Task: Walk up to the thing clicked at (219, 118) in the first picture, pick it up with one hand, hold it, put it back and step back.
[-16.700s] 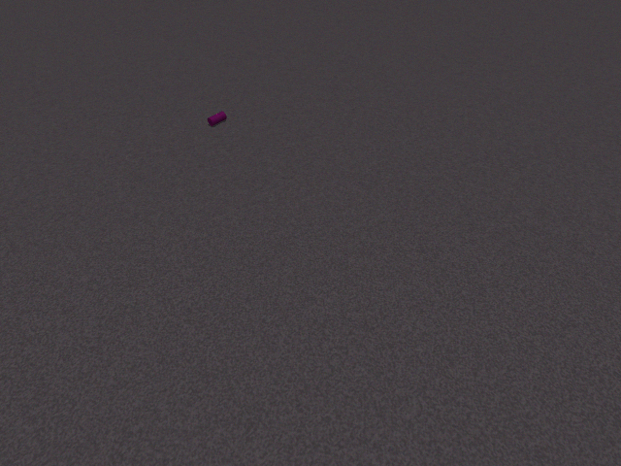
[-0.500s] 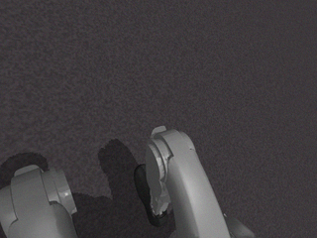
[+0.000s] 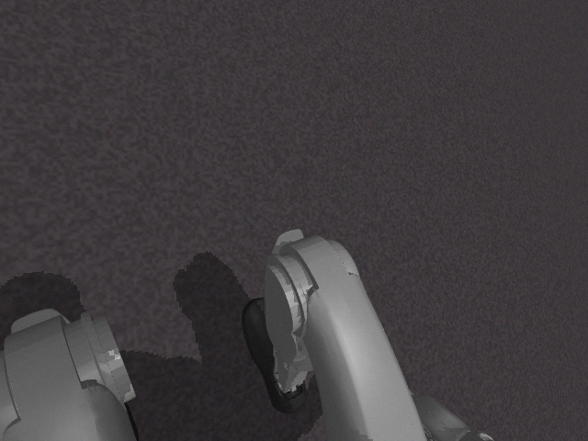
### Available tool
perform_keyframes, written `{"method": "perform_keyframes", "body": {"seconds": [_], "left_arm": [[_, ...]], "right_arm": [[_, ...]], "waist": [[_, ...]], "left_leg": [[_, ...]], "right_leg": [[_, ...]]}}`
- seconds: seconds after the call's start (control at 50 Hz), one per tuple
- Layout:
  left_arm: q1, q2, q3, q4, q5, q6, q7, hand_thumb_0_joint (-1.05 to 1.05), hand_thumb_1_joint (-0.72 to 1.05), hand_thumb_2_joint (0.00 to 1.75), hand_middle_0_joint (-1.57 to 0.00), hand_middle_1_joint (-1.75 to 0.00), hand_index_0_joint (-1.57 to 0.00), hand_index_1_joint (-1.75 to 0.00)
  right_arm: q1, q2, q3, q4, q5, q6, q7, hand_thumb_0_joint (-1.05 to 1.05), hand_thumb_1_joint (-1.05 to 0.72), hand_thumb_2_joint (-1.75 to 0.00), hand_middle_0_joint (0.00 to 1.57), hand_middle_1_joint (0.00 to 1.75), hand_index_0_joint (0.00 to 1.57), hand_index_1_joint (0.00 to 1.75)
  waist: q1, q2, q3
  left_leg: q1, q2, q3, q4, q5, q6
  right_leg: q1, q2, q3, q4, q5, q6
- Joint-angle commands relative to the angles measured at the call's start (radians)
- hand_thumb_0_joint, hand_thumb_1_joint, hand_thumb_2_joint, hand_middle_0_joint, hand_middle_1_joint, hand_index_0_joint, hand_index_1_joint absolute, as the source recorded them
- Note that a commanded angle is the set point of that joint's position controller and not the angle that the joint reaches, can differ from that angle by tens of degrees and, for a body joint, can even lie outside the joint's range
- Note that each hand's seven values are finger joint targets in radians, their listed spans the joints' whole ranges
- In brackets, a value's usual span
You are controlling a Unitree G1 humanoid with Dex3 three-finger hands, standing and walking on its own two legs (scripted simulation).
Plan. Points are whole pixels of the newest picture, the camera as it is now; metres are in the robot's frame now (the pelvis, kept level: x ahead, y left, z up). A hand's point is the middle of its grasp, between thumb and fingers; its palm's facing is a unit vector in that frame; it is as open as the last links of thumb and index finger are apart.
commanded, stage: close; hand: left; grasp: from above
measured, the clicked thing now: out of the picture +0.45 +0.34 -0.27
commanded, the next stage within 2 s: settle in 1.58 s
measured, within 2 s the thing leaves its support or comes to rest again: neither
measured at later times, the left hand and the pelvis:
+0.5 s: hand out of the picture +0.43 +0.32 -0.24, palm faces -0.46 -0.13 -0.88, open 11.7 cm; pelvis +0.00 +0.00 +0.01, yaw +0 degrees
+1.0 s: hand out of the picture +0.43 +0.32 -0.24, palm faces -0.42 -0.11 -0.90, open 9.5 cm; pelvis +0.00 +0.00 +0.01, yaw -1 degrees
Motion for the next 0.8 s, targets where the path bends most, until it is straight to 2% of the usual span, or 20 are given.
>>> {"method": "perform_keyframes", "body": {"seconds": [0.0, 0.04, 0.1, 0.12, 0.16, 0.18, 0.22, 0.24, 0.28, 0.3, 0.32, 0.36, 0.4, 0.46, 0.48, 0.54, 0.62, 0.66, 0.7, 0.78], "left_arm": [[-0.223, 0.217, 0.007, -0.133, 0.001, -0.03, 0.055, 0.0, -0.31, 0.83, -0.2, -0.92, -0.21, -0.9], [-0.224, 0.185, -0.012, -0.113, 0.002, -0.033, 0.066, 0.0, -0.29, 0.81, -0.21, -0.9, -0.23, -0.88], [-0.224, 0.208, -0.003, -0.112, 0.014, -0.026, 0.095, 0.0, -0.26, 0.8, -0.23, -0.87, -0.25, -0.85], [-0.223, 0.175, -0.033, -0.098, 0.01, -0.021, 0.096, 0.0, -0.25, 0.78, -0.24, -0.87, -0.26, -0.84], [-0.242, 0.22, -0.006, -0.131, 0.01, -0.011, 0.112, 0.0, -0.21, 0.77, -0.28, -0.83, -0.29, -0.81], [-0.235, 0.192, -0.028, -0.103, 0.009, -0.001, 0.112, 0.0, -0.19, 0.75, -0.3, -0.8, -0.31, -0.78], [-0.231, 0.222, -0.003, -0.106, 0.003, 0.012, 0.119, 0.0, -0.17, 0.74, -0.32, -0.78, -0.33, -0.77], [-0.228, 0.193, -0.028, -0.082, 0.006, 0.024, 0.112, 0.0, -0.16, 0.71, -0.32, -0.78, -0.34, -0.76], [-0.233, 0.235, 0.011, -0.085, -0.009, 0.036, 0.114, 0.0, -0.13, 0.69, -0.33, -0.77, -0.35, -0.75], [-0.23, 0.249, 0.022, -0.069, -0.003, 0.04, 0.109, 0.0, -0.12, 0.68, -0.34, -0.76, -0.36, -0.74], [-0.246, 0.234, 0.009, -0.085, -0.003, 0.042, 0.099, 0.0, -0.11, 0.67, -0.36, -0.74, -0.38, -0.72], [-0.23, 0.218, 0.012, -0.062, -0.021, 0.05, 0.078, 0.0, -0.08, 0.65, -0.38, -0.73, -0.4, -0.71], [-0.228, 0.245, 0.029, -0.068, -0.026, 0.041, 0.058, 0.0, -0.05, 0.61, -0.4, -0.72, -0.43, -0.7], [-0.229, 0.222, 0.006, -0.085, -0.036, 0.022, 0.021, 0.0, -0.03, 0.6, -0.41, -0.71, -0.44, -0.68], [-0.227, 0.235, 0.019, -0.102, -0.039, 0.011, 0.017, 0.0, -0.03, 0.59, -0.41, -0.71, -0.44, -0.68], [-0.21, 0.2, -0.014, -0.115, -0.037, -0.02, 0.003, 0.0, -0.01, 0.59, -0.43, -0.7, -0.46, -0.67], [-0.227, 0.245, 0.011, -0.157, -0.016, -0.056, 0.031, 0.0, 0.05, 0.55, -0.47, -0.67, -0.5, -0.64], [-0.204, 0.201, -0.023, -0.126, 0.003, -0.057, 0.04, 0.0, 0.08, 0.52, -0.49, -0.64, -0.52, -0.61], [-0.226, 0.199, -0.026, -0.153, 0.001, -0.055, 0.065, 0.0, 0.11, 0.51, -0.52, -0.6, -0.54, -0.57], [-0.224, 0.205, -0.027, -0.137, 0.019, -0.022, 0.101, 0.0, 0.18, 0.46, -0.59, -0.55, -0.61, -0.52]], "right_arm": [[0.157, -0.323, -0.099, 0.007, -0.003, 0.005, -0.007, 0.0, -0.89, -0.9, 0.2, 0.3, 0.2, 0.3], [0.17, -0.337, -0.108, -0.002, -0.007, 0.005, -0.003, 0.0, -0.89, -0.9, 0.2, 0.3, 0.2, 0.3], [0.164, -0.341, -0.103, 0.011, -0.011, 0.006, -0.004, 0.0, -0.89, -0.9, 0.2, 0.3, 0.2, 0.3], [0.163, -0.339, -0.105, 0.017, -0.006, 0.0, 0.0, 0.0, -0.89, -0.9, 0.2, 0.3, 0.2, 0.3], [0.154, -0.349, -0.106, 0.009, -0.006, -0.002, -0.004, 0.0, -0.89, -0.9, 0.2, 0.3, 0.2, 0.3], [0.157, -0.343, -0.107, 0.016, -0.004, -0.003, -0.004, 0.0, -0.89, -0.9, 0.2, 0.3, 0.2, 0.3], [0.154, -0.349, -0.109, 0.009, -0.004, -0.007, -0.005, 0.0, -0.89, -0.9, 0.2, 0.3, 0.2, 0.3], [0.152, -0.342, -0.105, 0.012, -0.001, -0.012, -0.003, 0.0, -0.89, -0.9, 0.2, 0.3, 0.2, 0.3], [0.159, -0.353, -0.107, -0.001, 0.002, -0.011, -0.005, 0.0, -0.89, -0.9, 0.2, 0.3, 0.2, 0.3], [0.17, -0.352, -0.108, -0.001, 0.004, -0.009, -0.005, 0.0, -0.89, -0.9, 0.2, 0.3, 0.2, 0.3], [0.158, -0.349, -0.11, -0.004, 0.003, -0.012, -0.005, 0.0, -0.89, -0.9, 0.2, 0.3, 0.2, 0.3], [0.158, -0.348, -0.111, -0.008, 0.007, -0.013, -0.009, 0.0, -0.89, -0.9, 0.2, 0.3, 0.2, 0.3], [0.168, -0.349, -0.112, -0.011, 0.009, -0.011, -0.012, 0.0, -0.89, -0.9, 0.2, 0.3, 0.2, 0.3], [0.167, -0.34, -0.11, -0.013, 0.013, -0.01, -0.013, 0.0, -0.89, -0.9, 0.2, 0.3, 0.2, 0.3], [0.172, -0.334, -0.099, -0.015, 0.013, -0.006, -0.013, 0.0, -0.89, -0.9, 0.2, 0.3, 0.2, 0.3], [0.168, -0.321, -0.095, -0.012, 0.017, 0.004, -0.017, 0.0, -0.89, -0.9, 0.2, 0.3, 0.2, 0.3], [0.17, -0.338, -0.099, -0.005, 0.007, 0.019, -0.02, 0.0, -0.89, -0.9, 0.2, 0.3, 0.2, 0.3], [0.148, -0.32, -0.089, -0.012, 0.001, 0.018, -0.017, 0.0, -0.89, -0.9, 0.2, 0.3, 0.2, 0.3], [0.158, -0.344, -0.109, 0.011, -0.003, 0.016, -0.02, 0.0, -0.89, -0.9, 0.2, 0.3, 0.2, 0.3], [0.163, -0.342, -0.108, 0.015, -0.006, 0.005, -0.018, 0.0, -0.89, -0.9, 0.2, 0.3, 0.2, 0.3]], "waist": [[-0.034, 0.542, -0.658], [-0.054, 0.539, -0.641], [-0.047, 0.541, -0.645], [-0.05, 0.539, -0.612], [-0.045, 0.514, -0.624], [-0.051, 0.514, -0.616], [-0.043, 0.517, -0.634], [-0.046, 0.522, -0.612], [-0.045, 0.501, -0.619], [-0.046, 0.507, -0.618], [-0.046, 0.512, -0.61], [-0.048, 0.502, -0.606], [-0.048, 0.501, -0.604], [-0.053, 0.513, -0.606], [-0.046, 0.496, -0.614], [-0.049, 0.504, -0.626], [-0.035, 0.552, -0.644], [-0.045, 0.514, -0.61], [-0.047, 0.527, -0.609], [-0.044, 0.523, -0.616]], "left_leg": [[0.532, 0.028, 0.113, -0.296, 0.268, 0.001], [0.539, 0.029, 0.107, -0.299, 0.284, 0.0], [0.536, 0.03, 0.108, -0.304, 0.291, -0.001], [0.515, 0.028, 0.112, -0.294, 0.273, 0.0], [0.502, 0.029, 0.113, -0.304, 0.249, 0.006], [0.498, 0.029, 0.115, -0.305, 0.24, 0.005], [0.51, 0.032, 0.111, -0.313, 0.246, 0.003], [0.496, 0.03, 0.115, -0.309, 0.231, 0.004], [0.483, 0.03, 0.108, -0.316, 0.232, 0.009], [0.477, 0.028, 0.114, -0.32, 0.226, 0.01], [0.474, 0.029, 0.114, -0.315, 0.218, 0.01], [0.472, 0.028, 0.114, -0.323, 0.212, 0.009], [0.473, 0.028, 0.109, -0.323, 0.199, 0.011], [0.477, 0.028, 0.113, -0.315, 0.205, 0.01], [0.484, 0.028, 0.103, -0.316, 0.219, 0.01], [0.506, 0.029, 0.109, -0.303, 0.246, 0.007], [0.535, 0.031, 0.1, -0.324, 0.266, -0.001], [0.513, 0.03, 0.11, -0.306, 0.239, 0.001], [0.521, 0.029, 0.108, -0.314, 0.237, -0.001], [0.531, 0.032, 0.113, -0.318, 0.236, 0.0]], "right_leg": [[0.344, 0.038, -0.163, -0.166, 0.26, -0.095], [0.336, 0.035, -0.168, -0.162, 0.277, -0.093], [0.341, 0.039, -0.168, -0.17, 0.277, -0.097], [0.327, 0.036, -0.163, -0.168, 0.269, -0.095], [0.338, 0.04, -0.162, -0.19, 0.249, -0.097], [0.336, 0.037, -0.157, -0.192, 0.245, -0.098], [0.348, 0.038, -0.156, -0.192, 0.25, -0.098], [0.324, 0.035, -0.153, -0.183, 0.239, -0.099], [0.338, 0.036, -0.156, -0.196, 0.239, -0.098], [0.341, 0.035, -0.152, -0.196, 0.233, -0.101], [0.325, 0.032, -0.153, -0.189, 0.225, -0.099], [0.332, 0.034, -0.151, -0.198, 0.218, -0.1], [0.329, 0.032, -0.155, -0.196, 0.21, -0.098], [0.34, 0.03, -0.152, -0.191, 0.215, -0.097], [0.335, 0.03, -0.16, -0.191, 0.223, -0.095], [0.349, 0.034, -0.157, -0.186, 0.247, -0.095], [0.344, 0.038, -0.17, -0.181, 0.251, -0.1], [0.33, 0.035, -0.165, -0.176, 0.236, -0.097], [0.319, 0.035, -0.165, -0.186, 0.232, -0.097], [0.322, 0.038, -0.158, -0.194, 0.236, -0.098]]}}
